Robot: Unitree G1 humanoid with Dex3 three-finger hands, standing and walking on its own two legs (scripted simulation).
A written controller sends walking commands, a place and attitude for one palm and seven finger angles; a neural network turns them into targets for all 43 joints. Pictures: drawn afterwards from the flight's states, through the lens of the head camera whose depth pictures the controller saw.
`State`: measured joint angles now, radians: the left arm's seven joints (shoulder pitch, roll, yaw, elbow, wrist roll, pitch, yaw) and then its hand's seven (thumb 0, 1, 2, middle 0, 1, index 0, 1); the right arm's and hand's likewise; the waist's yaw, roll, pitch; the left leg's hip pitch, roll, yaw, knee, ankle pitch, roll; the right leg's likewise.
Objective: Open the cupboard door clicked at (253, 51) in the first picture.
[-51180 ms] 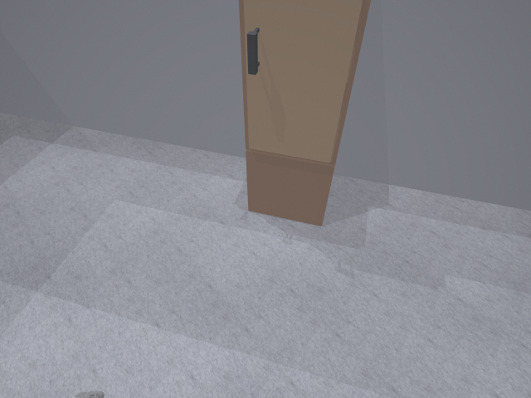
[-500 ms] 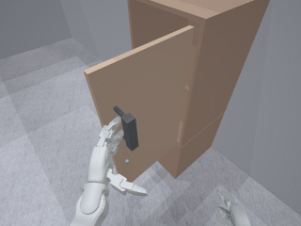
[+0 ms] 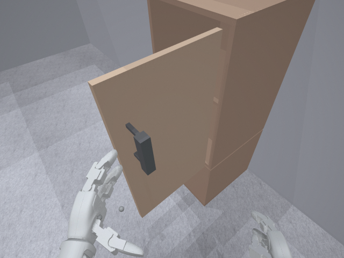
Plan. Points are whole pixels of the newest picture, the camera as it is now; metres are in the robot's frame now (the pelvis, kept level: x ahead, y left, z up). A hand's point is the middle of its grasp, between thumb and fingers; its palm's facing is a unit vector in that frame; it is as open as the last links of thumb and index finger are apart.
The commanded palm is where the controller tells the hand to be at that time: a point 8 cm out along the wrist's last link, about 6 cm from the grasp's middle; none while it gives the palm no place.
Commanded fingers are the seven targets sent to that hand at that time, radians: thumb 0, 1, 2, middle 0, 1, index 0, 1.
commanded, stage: slide the hand sideways off the handle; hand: left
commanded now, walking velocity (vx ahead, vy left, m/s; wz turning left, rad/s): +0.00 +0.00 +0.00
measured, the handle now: (139, 148) +0.34 +0.10 +0.10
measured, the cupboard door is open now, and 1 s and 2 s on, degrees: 92 92 92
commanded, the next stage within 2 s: draw the hand back to the body in 0.12 s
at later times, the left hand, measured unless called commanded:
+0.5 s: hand (91, 210) +0.18 +0.16 +0.12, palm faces +0.02 -1.00 -0.05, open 16.3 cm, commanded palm +0.15 +0.22 +0.13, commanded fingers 0.00 -0.50 0.30 -0.15 -0.30 -0.15 -0.30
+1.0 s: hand (42, 203) +0.18 +0.23 +0.14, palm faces +0.26 -0.91 -0.31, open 14.1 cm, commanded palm +0.14 +0.28 +0.17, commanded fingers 0.00 0.20 0.60 -0.17 -0.30 -0.17 -0.30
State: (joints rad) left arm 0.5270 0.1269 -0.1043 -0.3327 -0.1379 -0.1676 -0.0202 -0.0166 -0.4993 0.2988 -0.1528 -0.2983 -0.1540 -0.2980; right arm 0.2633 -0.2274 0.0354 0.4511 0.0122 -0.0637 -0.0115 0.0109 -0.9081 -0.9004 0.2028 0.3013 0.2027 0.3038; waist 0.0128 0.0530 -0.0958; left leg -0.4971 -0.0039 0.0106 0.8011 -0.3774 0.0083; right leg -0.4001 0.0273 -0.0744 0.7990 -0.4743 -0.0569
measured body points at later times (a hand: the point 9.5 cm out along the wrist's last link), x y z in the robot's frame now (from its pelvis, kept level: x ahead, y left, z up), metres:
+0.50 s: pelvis +0.00 +0.01 +0.00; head -0.01 -0.01 +0.45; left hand +0.18 +0.21 +0.12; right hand +0.18 -0.22 -0.07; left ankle +0.02 +0.12 -0.71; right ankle -0.04 -0.08 -0.71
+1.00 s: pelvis +0.00 +0.03 +0.03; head -0.02 +0.02 +0.48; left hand +0.16 +0.28 +0.16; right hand +0.19 -0.18 -0.04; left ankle +0.02 +0.12 -0.71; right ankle -0.04 -0.08 -0.71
